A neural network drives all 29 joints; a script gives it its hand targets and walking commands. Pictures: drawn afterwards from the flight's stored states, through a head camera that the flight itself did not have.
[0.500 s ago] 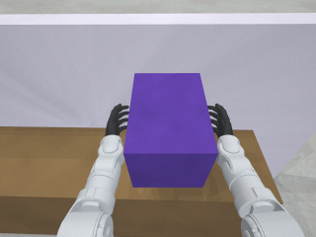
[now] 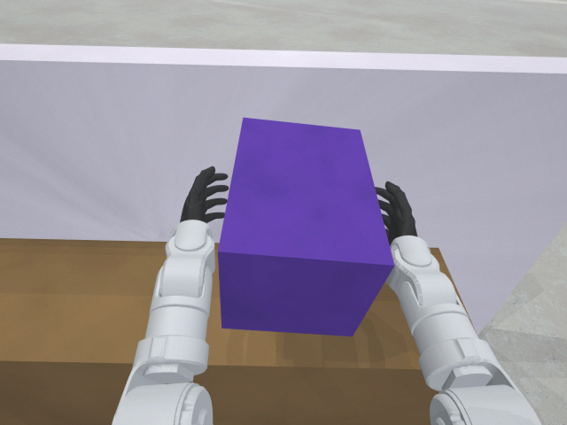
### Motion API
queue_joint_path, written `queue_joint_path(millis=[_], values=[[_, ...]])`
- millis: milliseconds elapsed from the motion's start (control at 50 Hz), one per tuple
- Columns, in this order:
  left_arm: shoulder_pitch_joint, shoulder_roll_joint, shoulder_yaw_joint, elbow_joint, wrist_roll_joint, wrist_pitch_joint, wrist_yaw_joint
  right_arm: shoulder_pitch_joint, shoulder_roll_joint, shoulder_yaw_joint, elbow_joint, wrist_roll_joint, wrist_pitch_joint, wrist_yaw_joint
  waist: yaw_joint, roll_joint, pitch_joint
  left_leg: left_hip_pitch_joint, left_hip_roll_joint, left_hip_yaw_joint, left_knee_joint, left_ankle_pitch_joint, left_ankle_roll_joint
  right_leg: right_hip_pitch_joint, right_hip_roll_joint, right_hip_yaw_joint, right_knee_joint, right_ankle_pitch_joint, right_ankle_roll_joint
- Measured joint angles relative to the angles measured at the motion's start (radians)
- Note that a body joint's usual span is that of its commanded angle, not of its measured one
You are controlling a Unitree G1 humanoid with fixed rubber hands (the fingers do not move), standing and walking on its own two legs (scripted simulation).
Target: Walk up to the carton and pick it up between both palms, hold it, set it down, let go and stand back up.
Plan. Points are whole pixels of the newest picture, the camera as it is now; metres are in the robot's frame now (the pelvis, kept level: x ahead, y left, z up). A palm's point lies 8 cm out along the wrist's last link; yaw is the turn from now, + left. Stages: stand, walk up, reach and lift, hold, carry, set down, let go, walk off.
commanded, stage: reach and lift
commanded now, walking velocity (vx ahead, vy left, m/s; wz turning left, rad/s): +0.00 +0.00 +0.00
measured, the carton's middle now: (295, 222) +0.42 +0.00 +0.10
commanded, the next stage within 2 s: hold in 1.12 s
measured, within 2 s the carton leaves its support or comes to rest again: neither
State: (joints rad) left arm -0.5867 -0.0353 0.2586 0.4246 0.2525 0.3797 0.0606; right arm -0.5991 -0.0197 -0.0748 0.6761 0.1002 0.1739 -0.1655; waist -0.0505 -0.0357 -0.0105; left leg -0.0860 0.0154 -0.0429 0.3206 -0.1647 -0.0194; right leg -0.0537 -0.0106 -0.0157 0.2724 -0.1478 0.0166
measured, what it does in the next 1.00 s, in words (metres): stands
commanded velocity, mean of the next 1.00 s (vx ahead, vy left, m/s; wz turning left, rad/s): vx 0.00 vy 0.00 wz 0.00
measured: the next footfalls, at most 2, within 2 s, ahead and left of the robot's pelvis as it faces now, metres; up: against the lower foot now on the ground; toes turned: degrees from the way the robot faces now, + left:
none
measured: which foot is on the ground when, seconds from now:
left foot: down 0.00-1.00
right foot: down 0.00-1.00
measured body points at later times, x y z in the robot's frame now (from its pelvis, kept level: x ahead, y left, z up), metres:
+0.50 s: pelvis +0.01 +0.01 +0.00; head -0.02 +0.03 +0.45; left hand +0.39 +0.15 +0.15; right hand +0.38 -0.14 +0.13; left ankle +0.01 +0.13 -0.75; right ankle +0.00 -0.13 -0.75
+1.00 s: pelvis +0.00 +0.00 +0.00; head -0.02 +0.02 +0.45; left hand +0.39 +0.16 +0.18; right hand +0.38 -0.14 +0.16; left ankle +0.01 +0.13 -0.75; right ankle +0.00 -0.13 -0.75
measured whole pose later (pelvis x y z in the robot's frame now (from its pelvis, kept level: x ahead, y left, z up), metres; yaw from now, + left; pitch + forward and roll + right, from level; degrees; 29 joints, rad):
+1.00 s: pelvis +0.00 +0.00 +0.00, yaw +0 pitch -6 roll -1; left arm -0.60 -0.02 0.26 0.17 0.30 0.58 0.00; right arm -0.63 -0.03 -0.02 0.52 0.15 0.26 -0.20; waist -0.07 -0.05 0.04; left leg -0.04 0.02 -0.05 0.31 -0.16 -0.02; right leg 0.00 -0.01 -0.02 0.25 -0.14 0.01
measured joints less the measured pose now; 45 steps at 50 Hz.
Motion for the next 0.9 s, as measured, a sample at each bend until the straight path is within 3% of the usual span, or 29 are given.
queue_joint_path(millis=[240, 500, 680, 900], values=[[-0.026, 0.007, 0.0, -0.058, 0.01, 0.05, -0.017, -0.013, 0.0, 0.003, -0.062, 0.005, 0.033, -0.014, 0.006, 0.0, 0.008, -0.013, -0.001, 0.012, -0.01, 0.007, 0.004, -0.017, -0.001, 0.012, -0.009, 0.01, 0.003], [0.049, -0.005, 0.002, -0.203, 0.048, 0.144, -0.055, 0.033, -0.002, 0.066, -0.131, 0.057, 0.069, -0.037, -0.025, -0.015, 0.042, 0.061, -0.006, 0.005, -0.008, -0.017, 0.009, 0.068, -0.005, 0.004, -0.025, -0.008, 0.007], [0.034, -0.005, -0.044, -0.27, 0.028, 0.165, -0.027, 0.056, -0.035, 0.078, -0.226, 0.076, 0.069, -0.044, -0.02, 0.013, 0.052, 0.019, -0.006, 0.008, 0.008, -0.015, 0.01, 0.032, -0.005, 0.007, -0.024, 0.004, 0.01], [-0.012, -0.002, 0.02, -0.238, 0.059, 0.208, -0.062, -0.026, -0.019, 0.068, -0.139, 0.06, 0.098, -0.037, -0.011, -0.012, 0.049, 0.044, 0.002, 0.013, -0.017, 0.0, 0.002, 0.04, 0.002, 0.01, -0.018, 0.004, 0.0]])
